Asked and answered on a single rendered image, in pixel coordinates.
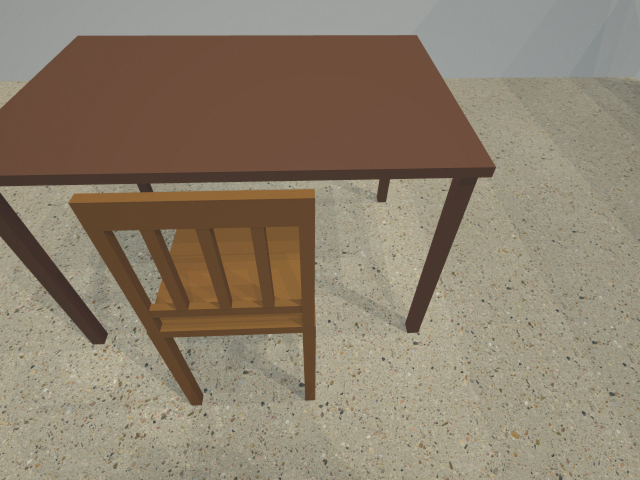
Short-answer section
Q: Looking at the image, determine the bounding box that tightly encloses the table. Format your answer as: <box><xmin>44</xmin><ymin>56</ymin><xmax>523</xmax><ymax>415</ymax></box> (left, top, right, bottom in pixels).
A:
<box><xmin>0</xmin><ymin>35</ymin><xmax>496</xmax><ymax>344</ymax></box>

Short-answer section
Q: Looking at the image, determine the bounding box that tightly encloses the chair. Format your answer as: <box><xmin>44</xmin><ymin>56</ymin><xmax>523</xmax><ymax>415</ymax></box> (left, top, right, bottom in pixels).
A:
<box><xmin>68</xmin><ymin>189</ymin><xmax>316</xmax><ymax>406</ymax></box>

